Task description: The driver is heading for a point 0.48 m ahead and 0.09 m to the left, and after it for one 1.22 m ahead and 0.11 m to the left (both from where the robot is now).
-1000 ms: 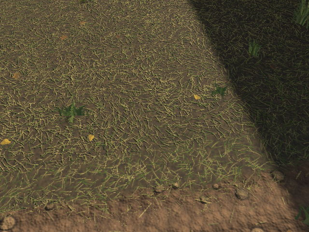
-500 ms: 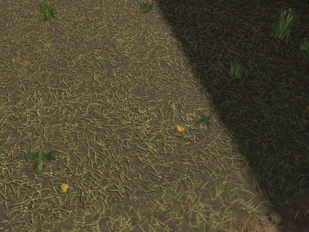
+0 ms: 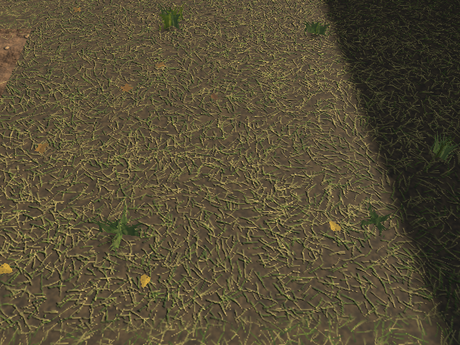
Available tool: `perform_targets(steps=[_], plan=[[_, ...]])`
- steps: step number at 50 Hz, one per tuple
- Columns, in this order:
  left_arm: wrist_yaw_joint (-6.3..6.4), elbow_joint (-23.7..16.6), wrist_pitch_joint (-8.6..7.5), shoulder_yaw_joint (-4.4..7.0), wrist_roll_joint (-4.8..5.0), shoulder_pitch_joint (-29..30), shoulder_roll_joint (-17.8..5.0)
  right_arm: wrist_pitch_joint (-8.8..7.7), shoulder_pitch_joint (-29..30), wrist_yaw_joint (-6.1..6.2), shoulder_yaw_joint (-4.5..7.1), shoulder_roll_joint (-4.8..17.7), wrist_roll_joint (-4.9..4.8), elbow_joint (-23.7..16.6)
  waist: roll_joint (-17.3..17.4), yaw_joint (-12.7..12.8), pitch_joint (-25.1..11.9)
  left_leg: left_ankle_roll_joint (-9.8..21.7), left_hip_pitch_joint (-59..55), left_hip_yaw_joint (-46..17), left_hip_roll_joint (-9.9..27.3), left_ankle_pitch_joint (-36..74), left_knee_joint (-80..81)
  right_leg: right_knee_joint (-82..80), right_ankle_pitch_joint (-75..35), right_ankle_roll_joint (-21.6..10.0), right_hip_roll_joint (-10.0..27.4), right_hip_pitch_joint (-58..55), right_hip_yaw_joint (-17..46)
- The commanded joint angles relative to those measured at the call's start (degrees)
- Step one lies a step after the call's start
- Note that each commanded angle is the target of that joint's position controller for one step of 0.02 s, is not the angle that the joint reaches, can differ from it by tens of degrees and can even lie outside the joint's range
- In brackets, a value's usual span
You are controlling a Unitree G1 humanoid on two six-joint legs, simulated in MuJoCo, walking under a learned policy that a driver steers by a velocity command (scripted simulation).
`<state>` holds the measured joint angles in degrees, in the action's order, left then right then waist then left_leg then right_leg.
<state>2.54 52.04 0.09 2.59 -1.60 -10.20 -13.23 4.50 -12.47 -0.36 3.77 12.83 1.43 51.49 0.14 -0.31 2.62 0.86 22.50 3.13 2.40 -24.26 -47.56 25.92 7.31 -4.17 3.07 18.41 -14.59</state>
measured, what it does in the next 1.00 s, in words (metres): walks ahead, turning left: left foot, then right foot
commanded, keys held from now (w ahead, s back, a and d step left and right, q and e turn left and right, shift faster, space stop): w+q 0.36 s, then w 0.64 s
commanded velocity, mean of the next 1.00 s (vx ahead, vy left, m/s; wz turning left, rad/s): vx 0.39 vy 0.00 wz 0.32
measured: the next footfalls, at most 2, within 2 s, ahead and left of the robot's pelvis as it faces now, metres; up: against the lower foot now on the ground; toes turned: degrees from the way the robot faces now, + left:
left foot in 0.08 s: +0.02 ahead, +0.10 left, +0.00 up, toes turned +6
right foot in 0.58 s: +0.31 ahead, -0.04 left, +0.00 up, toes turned +16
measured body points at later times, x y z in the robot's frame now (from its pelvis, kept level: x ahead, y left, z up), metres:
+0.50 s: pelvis +0.11 +0.03 +0.01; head +0.13 +0.06 +0.46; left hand +0.22 +0.32 -0.10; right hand +0.15 -0.24 -0.11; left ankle -0.02 +0.10 -0.73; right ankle +0.24 -0.07 -0.70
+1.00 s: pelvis +0.38 +0.08 +0.00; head +0.42 +0.09 +0.45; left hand +0.24 +0.29 -0.14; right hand +0.64 -0.07 -0.11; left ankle +0.50 +0.23 -0.70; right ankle +0.27 -0.05 -0.73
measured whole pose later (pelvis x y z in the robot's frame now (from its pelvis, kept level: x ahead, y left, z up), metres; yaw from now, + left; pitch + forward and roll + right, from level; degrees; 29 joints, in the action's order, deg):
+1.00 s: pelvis +0.38 +0.08 +0.00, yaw +18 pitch +2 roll -1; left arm -0.4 56.5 -5.2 1.7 -0.5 -25.8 -11.3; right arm -2.1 -1.5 -2.6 1.1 13.0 1.8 45.5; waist 2.2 3.6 3.2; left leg 2.8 34.2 3.4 2.7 -2.6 -35.2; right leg 9.5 17.2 -3.1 -4.0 -6.1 -2.6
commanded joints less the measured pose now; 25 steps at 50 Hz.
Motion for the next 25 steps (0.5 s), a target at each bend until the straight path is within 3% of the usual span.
perform_targets(steps=[1,2,3,4,5,6,7,8,10,11,14,20,23,25], plan=[[-0.17,-3.18,0.41,2.62,0.05,0.02,-10.15,-0.38,-4.62,-0.76,0.85,4.03,-0.37,-3.32,-7.03,-0.47,-7.13,2.01,-7.46,2.49,-1.21,-1.03,6.17,-11.88,15.55,-6.31,16.99,-1.56,12.66],[-0.37,-3.74,0.79,3.01,0.31,1.18,-10.93,-0.55,-7.5,-1.19,0.99,4.28,-0.32,-2.89,-6.26,-2.0,-7.2,3.47,-13.08,3.48,-2.13,0.33,11.68,-11.2,24.01,-4.06,16.49,2.04,11.5],[-0.64,-4.26,1.33,3.1,0.25,2.25,-10.01,-0.79,-11.24,-1.54,1.4,5.0,-0.2,-1.56,-3.2,-3.57,-5.6,5.46,-18.9,1.77,-2.99,-1.47,17.15,-6.52,31.06,-1.17,14.43,8.04,9.16],[-1.33,-5.01,2.09,2.52,0.26,2.82,-6.59,-1.32,-14.8,-1.22,2.01,7.58,0.06,-0.64,9.39,-5.36,-1.73,8.79,-19.45,-12.44,4.68,-14.55,31.1,9.27,35.2,2.56,8.26,15.63,2.99],[-1.43,-9.19,2.11,1.28,0.36,7.0,-2.51,-1.75,-14.59,-0.38,3.41,14.95,-0.07,-2.54,20.29,-5.91,3.5,15.18,-15.06,-41.88,19.03,-36.45,43.65,23.86,29.73,5.79,-3.33,29.59,4.02],[-1.68,-10.73,1.42,2.02,-0.51,11.81,-6.13,-1.79,-11.65,1.26,2.88,12.75,0.39,-2.62,11.12,-4.77,8.75,15.6,-8.29,-40.52,18.32,-34.86,47.65,27.82,19.08,5.78,-0.15,29.38,13.59],[-2.48,-9.92,0.61,2.55,0.45,8.87,-7.23,-2.14,-7.51,2.2,2.34,11.81,0.05,-3.34,10.14,-1.08,8.23,13.44,-6.31,-34.72,15.39,-27.19,46.51,27.8,12.12,5.82,0.31,26.18,14.78],[-3.16,-8.21,-0.12,2.78,0.34,5.52,-7.83,-2.81,-4.71,1.85,2.23,11.56,-0.36,-4.08,8.69,1.02,6.67,11.61,-8.21,-29.48,12.13,-17.55,45.25,27.31,8.02,6.07,0.11,23.81,15.03],[-3.89,-5.79,-0.63,3.02,-1.17,2.61,-7.44,-4.68,-4.22,0.93,1.82,9.63,-0.74,-4.62,5.38,1.05,1.82,10.43,-13.43,-22.83,7.89,-4.63,42.32,29.25,3.23,5.78,-0.64,21.35,14.2],[-4.06,-6.0,-0.58,2.96,-1.07,2.9,-6.67,-5.44,-6.11,0.5,1.69,8.94,-1.0,-4.14,4.39,0.62,0.4,10.44,-16.02,-22.33,7.44,-1.89,41.52,29.3,2.37,5.62,-0.84,21.69,14.3],[-3.87,-7.31,-0.29,2.59,-0.68,6.02,-5.66,-6.64,-11.16,0.05,1.97,9.2,-1.13,-2.76,5.54,-1.42,0.41,11.36,-21.0,-22.87,7.27,1.22,40.9,26.82,0.87,6.25,-0.58,24.96,14.6],[-4.12,-9.92,-1.31,1.95,-0.34,12.24,-5.62,-7.32,-15.89,0.64,2.26,10.06,-0.72,-1.79,6.47,-4.77,1.31,13.09,-24.66,-23.71,7.49,8.09,38.84,15.69,0.65,8.03,-0.63,24.48,14.69],[-4.56,-11.32,-2.17,1.36,-0.2,14.67,-5.27,-7.85,-17.32,0.88,2.07,9.83,-0.35,-0.98,6.9,-5.95,2.03,12.9,-24.66,-23.11,7.91,15.25,36.49,10.43,1.93,6.71,-0.92,20.98,13.59],[-4.67,-12.08,-2.8,1.23,-0.02,14.11,-5.74,-8.18,-16.95,1.04,2.17,10.52,-0.19,-0.83,7.37,-5.26,1.97,12.11,-24.07,-23.18,8.65,22.79,34.19,7.99,3.95,4.92,-1.45,16.77,12.84]])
